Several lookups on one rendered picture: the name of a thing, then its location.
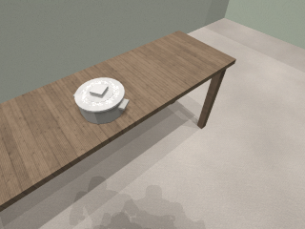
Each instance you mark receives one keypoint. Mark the knob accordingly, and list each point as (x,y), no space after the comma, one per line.
(99,89)

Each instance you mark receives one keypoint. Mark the lid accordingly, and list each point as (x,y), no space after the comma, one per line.
(97,104)

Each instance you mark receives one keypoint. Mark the pot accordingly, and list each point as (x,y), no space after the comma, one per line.
(108,116)

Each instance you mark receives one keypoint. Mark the table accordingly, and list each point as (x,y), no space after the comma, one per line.
(43,133)

